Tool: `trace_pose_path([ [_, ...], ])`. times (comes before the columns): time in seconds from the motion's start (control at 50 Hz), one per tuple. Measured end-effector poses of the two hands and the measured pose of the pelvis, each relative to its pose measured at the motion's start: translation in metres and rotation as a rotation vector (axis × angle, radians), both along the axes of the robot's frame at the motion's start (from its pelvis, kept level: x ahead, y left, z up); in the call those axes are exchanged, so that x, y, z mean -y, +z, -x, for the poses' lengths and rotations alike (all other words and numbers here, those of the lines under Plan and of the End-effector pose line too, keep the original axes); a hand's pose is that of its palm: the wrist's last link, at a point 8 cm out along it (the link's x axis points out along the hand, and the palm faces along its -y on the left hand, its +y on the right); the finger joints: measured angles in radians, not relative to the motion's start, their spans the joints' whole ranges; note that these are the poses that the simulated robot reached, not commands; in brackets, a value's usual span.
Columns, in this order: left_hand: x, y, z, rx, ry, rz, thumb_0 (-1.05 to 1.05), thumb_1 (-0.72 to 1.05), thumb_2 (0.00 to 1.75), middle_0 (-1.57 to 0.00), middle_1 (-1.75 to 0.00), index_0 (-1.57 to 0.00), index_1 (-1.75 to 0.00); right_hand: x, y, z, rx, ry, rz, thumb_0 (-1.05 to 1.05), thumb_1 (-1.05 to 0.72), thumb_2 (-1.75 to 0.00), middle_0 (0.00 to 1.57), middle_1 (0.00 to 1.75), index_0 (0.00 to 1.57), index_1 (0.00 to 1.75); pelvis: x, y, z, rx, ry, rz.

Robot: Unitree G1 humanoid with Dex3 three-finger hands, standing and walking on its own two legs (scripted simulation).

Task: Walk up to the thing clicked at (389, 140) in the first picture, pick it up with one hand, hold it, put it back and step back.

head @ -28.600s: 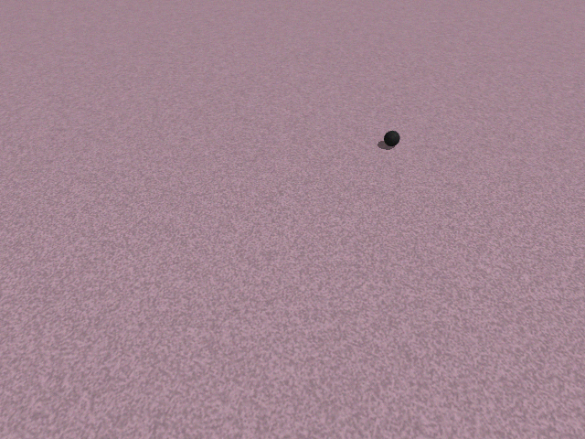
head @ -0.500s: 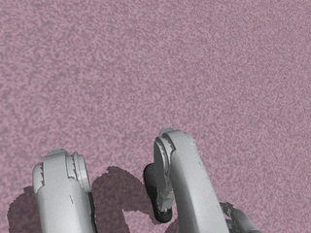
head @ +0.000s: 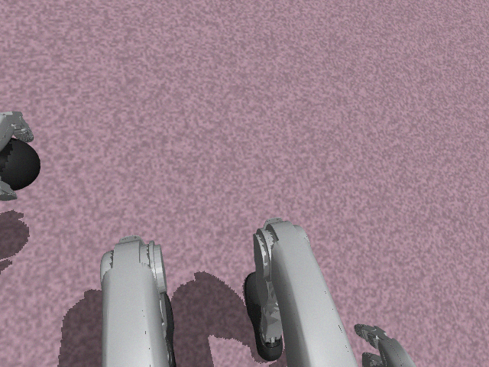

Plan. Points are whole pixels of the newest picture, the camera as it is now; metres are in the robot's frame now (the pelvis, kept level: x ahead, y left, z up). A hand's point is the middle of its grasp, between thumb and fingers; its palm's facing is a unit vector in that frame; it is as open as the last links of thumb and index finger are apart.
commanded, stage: lift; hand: left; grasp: from above
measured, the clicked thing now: (7, 164) +0.45 +0.34 -0.13
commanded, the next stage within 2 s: hold in 1.20 s
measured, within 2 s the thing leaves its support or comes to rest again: neither
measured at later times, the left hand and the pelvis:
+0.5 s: hand out of the picture +0.36 +0.30 +0.10, palm faces -0.41 -0.14 -0.90, open 11.0 cm; pelvis +0.01 -0.01 +0.17, yaw +4 degrees
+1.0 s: hand out of the picture +0.35 +0.28 +0.23, palm faces -0.43 -0.11 -0.90, open 11.0 cm; pelvis +0.05 +0.00 +0.30, yaw +5 degrees
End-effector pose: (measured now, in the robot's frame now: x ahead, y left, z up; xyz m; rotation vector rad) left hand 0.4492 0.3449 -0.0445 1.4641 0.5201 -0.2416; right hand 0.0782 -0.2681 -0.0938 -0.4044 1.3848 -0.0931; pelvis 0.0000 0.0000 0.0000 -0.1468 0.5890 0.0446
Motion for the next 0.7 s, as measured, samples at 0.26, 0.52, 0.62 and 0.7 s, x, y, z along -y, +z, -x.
trace_pose_path([
  [0.26,0.016,0.093,0.046,0.045,-0.028,0.019,0.00,-0.12,0.57,-0.57,-0.83,-0.56,-0.79,-0.010,0.058,-0.044,0.169,0.002,-0.038,0.01,-0.92,-0.90,0.21,0.30,0.20,0.30,0.002,0.068,0.000,0.039,0.020,-0.031],
  [0.52,0.041,0.212,0.085,0.054,0.006,0.032,0.00,-0.13,0.64,-0.53,-0.88,-0.52,-0.83,-0.015,0.162,-0.068,0.298,-0.035,-0.059,0.01,-0.91,-0.90,0.21,0.30,0.20,0.30,0.005,0.174,-0.010,0.154,0.042,-0.070],
  [0.62,0.045,0.250,0.095,0.037,0.020,0.032,0.00,-0.13,0.66,-0.52,-0.89,-0.51,-0.84,-0.014,0.203,-0.070,0.341,-0.048,-0.054,0.01,-0.91,-0.90,0.21,0.30,0.20,0.30,0.005,0.212,-0.017,0.211,0.049,-0.084],
  [0.7,0.047,0.272,0.099,0.019,0.027,0.032,0.00,-0.13,0.66,-0.51,-0.89,-0.50,-0.85,-0.013,0.230,-0.071,0.365,-0.056,-0.048,0.01,-0.91,-0.90,0.21,0.30,0.20,0.30,0.005,0.237,-0.023,0.245,0.052,-0.092],
])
